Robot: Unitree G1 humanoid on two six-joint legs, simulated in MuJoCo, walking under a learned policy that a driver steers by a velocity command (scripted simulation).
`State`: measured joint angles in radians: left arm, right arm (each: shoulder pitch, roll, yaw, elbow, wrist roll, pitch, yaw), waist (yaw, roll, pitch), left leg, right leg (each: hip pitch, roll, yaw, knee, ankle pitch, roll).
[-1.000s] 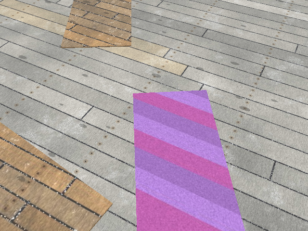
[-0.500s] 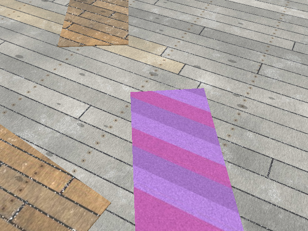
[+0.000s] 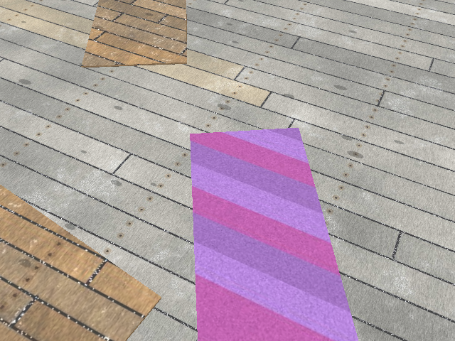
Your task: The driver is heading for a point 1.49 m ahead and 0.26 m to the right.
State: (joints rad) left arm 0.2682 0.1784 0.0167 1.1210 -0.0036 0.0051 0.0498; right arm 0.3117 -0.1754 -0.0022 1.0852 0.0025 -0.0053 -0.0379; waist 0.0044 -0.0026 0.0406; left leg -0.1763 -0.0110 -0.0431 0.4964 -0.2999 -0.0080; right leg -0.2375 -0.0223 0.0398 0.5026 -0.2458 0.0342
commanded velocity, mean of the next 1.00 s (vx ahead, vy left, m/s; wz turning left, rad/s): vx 0.34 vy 0.00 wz -0.04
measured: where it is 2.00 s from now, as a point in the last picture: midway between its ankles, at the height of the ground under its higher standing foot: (267, 224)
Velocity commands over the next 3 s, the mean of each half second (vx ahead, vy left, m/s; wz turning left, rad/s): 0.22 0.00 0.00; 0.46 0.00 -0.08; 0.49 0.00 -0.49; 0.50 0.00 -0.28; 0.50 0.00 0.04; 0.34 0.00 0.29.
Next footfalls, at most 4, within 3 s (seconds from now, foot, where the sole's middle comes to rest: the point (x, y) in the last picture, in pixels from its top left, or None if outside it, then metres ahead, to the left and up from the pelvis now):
0.78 left None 0.43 0.11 -0.77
1.34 right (283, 271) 0.72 -0.14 -0.77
1.88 left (252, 189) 1.06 -0.06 -0.77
2.44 right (336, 152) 1.25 -0.40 -0.77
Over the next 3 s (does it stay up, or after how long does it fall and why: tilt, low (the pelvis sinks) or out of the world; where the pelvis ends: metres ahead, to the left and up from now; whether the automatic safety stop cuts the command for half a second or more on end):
stays up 1.39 -0.28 -0.01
